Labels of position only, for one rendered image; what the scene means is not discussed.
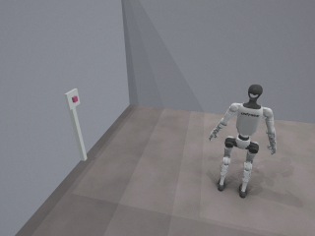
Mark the button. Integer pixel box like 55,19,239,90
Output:
72,95,78,103

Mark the left robot forearm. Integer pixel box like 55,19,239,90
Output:
213,118,224,134

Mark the robot right hand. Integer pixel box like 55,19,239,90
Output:
267,145,277,154

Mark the robot right upper arm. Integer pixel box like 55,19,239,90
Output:
263,107,275,135

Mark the right robot forearm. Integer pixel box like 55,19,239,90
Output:
268,128,277,147

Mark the robot left hand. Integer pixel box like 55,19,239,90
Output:
209,131,219,141

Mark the panel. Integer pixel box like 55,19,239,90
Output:
64,88,87,161

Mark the robot right foot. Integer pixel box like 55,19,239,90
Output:
239,184,246,199

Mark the robot torso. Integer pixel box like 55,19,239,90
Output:
234,102,264,149

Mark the robot left upper arm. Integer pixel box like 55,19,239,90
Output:
220,103,241,126

